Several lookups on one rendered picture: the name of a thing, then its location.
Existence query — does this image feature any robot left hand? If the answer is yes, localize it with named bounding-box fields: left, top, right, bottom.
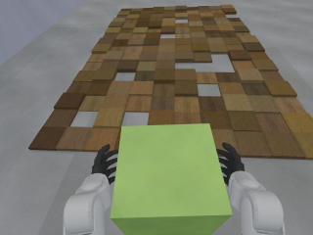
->
left=91, top=144, right=119, bottom=185

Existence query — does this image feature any robot right forearm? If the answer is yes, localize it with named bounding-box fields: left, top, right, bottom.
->
left=228, top=170, right=286, bottom=235

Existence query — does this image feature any robot left forearm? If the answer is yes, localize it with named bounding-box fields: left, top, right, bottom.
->
left=63, top=173, right=112, bottom=235

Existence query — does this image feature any robot right hand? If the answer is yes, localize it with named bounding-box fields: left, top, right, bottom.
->
left=216, top=142, right=245, bottom=186

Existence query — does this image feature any carton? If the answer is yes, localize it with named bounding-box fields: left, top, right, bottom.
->
left=110, top=123, right=233, bottom=235

